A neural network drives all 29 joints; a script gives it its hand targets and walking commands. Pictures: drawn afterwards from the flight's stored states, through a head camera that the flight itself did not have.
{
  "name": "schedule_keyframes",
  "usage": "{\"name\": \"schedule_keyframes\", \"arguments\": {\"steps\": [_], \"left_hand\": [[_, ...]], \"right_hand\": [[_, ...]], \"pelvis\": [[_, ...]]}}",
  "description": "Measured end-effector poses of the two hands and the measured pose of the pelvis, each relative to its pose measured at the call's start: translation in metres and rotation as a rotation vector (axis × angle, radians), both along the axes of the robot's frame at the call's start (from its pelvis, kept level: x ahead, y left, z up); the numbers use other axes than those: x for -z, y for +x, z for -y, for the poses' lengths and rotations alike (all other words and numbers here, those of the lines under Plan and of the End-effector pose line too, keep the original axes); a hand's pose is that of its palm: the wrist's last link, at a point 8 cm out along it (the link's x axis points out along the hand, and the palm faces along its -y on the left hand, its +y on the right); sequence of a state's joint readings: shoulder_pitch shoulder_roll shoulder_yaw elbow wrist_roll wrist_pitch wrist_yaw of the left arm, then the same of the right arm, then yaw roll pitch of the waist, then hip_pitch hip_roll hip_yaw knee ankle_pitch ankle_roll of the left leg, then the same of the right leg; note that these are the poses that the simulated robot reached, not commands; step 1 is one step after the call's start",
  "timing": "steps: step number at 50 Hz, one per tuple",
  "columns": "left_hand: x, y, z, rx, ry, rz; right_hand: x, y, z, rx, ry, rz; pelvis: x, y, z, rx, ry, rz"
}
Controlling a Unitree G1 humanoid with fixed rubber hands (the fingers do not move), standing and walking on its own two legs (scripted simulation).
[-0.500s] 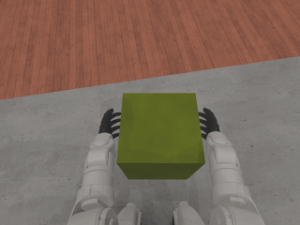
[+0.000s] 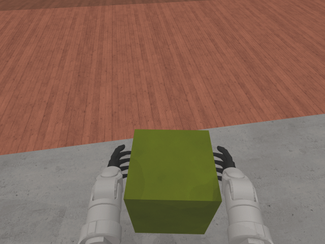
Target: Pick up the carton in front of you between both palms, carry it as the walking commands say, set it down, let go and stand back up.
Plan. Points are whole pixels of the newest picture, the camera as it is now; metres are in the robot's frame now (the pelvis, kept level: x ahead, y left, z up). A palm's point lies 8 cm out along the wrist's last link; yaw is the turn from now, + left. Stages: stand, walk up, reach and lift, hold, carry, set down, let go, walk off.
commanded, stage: reach and lift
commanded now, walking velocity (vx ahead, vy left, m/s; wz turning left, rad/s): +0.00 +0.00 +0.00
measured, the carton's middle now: (170, 183) +0.31 +0.00 -0.05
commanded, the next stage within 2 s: hold in 0.88 s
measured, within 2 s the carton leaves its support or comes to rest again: neither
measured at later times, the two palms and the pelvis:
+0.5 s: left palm (115, 168) +0.30 +0.15 +0.04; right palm (229, 169) +0.30 -0.15 +0.03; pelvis +0.01 +0.00 +0.00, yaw +0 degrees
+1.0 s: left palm (112, 166) +0.30 +0.15 +0.05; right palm (230, 167) +0.30 -0.15 +0.05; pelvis +0.01 +0.00 +0.01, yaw +0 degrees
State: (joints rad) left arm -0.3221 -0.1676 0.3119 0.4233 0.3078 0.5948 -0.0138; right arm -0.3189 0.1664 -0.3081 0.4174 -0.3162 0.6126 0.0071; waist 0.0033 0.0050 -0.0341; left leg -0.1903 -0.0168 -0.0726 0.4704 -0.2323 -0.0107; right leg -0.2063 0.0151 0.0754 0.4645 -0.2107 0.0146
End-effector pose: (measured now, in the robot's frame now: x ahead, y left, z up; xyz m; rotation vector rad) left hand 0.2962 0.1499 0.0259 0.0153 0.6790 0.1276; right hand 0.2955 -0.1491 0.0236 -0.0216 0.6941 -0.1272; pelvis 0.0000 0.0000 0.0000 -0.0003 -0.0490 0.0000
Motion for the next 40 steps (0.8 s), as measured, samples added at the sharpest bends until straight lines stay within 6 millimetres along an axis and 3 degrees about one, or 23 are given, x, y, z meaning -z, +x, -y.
{"name": "schedule_keyframes", "arguments": {"steps": [11,40], "left_hand": [[-0.003,0.000,0.001,-0.008,-0.007,0.014],[-0.015,0.006,0.000,0.016,0.023,0.009]], "right_hand": [[-0.002,0.001,0.001,0.006,0.009,0.014],[-0.015,0.006,0.000,-0.016,-0.021,0.009]], "pelvis": [[0.000,-0.007,0.002,0.000,0.000,0.022],[-0.007,0.013,0.001,-0.002,-0.001,0.046]]}}
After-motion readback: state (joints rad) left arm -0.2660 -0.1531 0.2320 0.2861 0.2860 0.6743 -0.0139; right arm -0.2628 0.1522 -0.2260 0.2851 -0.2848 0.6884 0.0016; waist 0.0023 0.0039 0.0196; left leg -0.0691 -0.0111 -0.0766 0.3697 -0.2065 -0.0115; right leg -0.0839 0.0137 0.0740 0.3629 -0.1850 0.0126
